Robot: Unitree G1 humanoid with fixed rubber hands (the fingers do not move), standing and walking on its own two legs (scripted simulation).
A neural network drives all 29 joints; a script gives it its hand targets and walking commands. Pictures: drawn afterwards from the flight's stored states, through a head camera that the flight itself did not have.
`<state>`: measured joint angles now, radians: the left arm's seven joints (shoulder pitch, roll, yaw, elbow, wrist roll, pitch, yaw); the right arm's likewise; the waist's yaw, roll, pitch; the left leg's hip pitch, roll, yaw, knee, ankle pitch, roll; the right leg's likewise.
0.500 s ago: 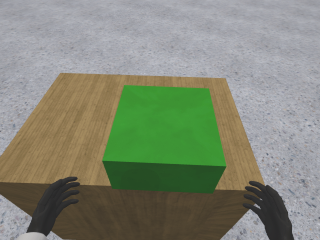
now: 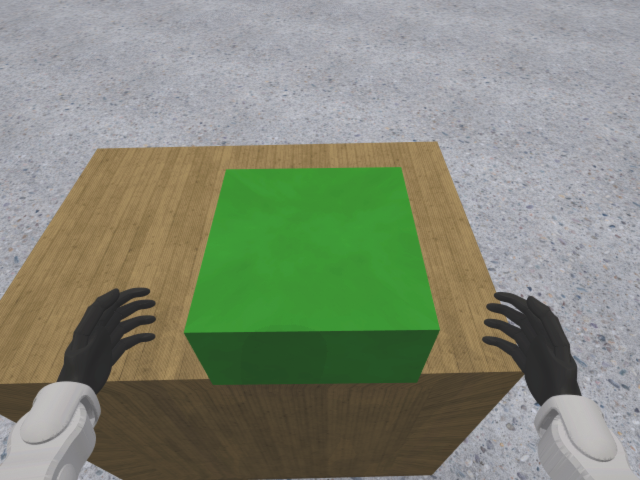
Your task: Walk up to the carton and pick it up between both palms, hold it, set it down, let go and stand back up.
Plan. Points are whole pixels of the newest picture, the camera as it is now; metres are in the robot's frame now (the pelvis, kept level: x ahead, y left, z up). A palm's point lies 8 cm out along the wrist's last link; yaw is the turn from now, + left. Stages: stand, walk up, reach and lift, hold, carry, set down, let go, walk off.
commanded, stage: reach and lift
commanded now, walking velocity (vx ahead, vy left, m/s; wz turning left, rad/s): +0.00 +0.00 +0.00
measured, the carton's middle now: (314, 267) +0.44 +0.06 -0.01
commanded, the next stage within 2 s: none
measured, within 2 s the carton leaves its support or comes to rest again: neither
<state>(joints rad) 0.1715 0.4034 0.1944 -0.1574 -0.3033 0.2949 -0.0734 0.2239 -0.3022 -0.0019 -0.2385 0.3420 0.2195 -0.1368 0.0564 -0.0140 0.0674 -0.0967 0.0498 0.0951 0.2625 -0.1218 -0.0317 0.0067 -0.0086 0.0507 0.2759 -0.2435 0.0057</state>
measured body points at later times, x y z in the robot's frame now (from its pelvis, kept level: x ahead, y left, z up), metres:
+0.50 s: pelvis -0.02 +0.01 +0.00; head +0.00 +0.01 +0.45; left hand +0.32 +0.29 +0.12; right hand +0.32 -0.21 +0.11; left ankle +0.01 +0.14 -0.75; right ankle -0.06 -0.12 -0.75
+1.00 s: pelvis -0.02 +0.01 +0.00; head +0.01 +0.03 +0.45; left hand +0.40 +0.29 +0.14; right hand +0.40 -0.21 +0.14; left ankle +0.01 +0.14 -0.75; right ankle -0.06 -0.12 -0.75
